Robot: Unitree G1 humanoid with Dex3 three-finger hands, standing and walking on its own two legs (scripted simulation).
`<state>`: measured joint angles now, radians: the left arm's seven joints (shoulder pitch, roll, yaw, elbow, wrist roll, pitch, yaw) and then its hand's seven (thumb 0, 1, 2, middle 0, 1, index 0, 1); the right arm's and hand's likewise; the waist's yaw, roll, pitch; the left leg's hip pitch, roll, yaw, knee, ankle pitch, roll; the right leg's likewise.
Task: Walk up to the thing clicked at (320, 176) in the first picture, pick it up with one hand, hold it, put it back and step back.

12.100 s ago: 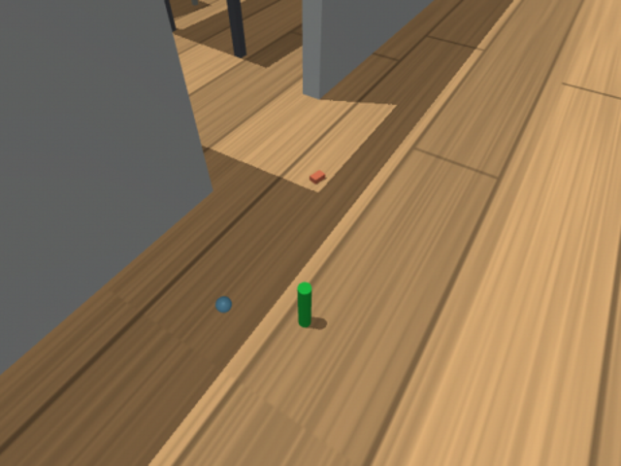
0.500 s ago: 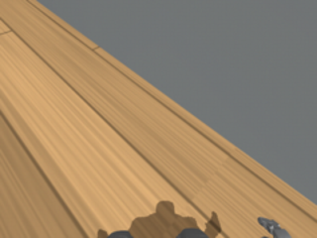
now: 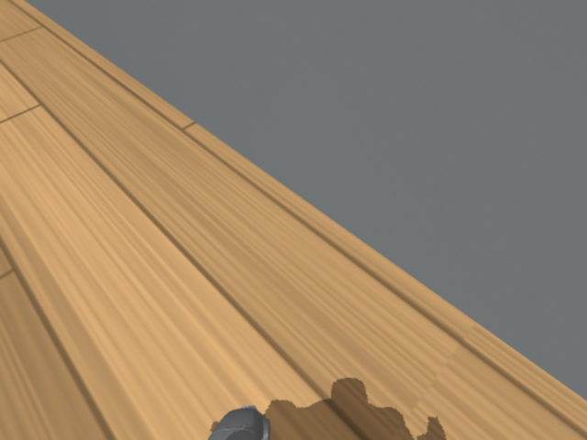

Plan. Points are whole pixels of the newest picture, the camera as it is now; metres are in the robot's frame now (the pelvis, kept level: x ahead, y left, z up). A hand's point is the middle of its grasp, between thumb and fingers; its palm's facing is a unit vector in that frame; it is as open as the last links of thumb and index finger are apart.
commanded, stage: walk up
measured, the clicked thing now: out of the picture -0.08 +1.41 -0.76
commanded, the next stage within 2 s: stand in 1.54 s
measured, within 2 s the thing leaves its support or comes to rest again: neither
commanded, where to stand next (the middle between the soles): +0.31 +0.03 m, yaw -1 degrees
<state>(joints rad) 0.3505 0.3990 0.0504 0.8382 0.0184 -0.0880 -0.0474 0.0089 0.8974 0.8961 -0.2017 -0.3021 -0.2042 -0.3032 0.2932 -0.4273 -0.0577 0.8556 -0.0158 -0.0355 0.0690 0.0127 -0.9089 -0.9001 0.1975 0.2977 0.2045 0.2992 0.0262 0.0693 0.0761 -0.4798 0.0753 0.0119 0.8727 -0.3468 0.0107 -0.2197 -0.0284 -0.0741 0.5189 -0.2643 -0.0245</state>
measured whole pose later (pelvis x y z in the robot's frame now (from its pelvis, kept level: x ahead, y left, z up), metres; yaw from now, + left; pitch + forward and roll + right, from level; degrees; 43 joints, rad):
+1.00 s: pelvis +0.26 +0.04 -0.01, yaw -2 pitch -3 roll -1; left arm 0.17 0.39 0.01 0.97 0.00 0.00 -0.01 0.01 0.90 0.90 -0.20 -0.30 -0.20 -0.30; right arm 0.18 -0.37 -0.01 0.98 0.00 -0.02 0.01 0.01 -0.91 -0.90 0.20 0.30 0.21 0.30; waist 0.01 -0.01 0.09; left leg -0.34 0.04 0.02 0.68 -0.29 0.00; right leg -0.30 -0.03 -0.02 0.65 -0.30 0.01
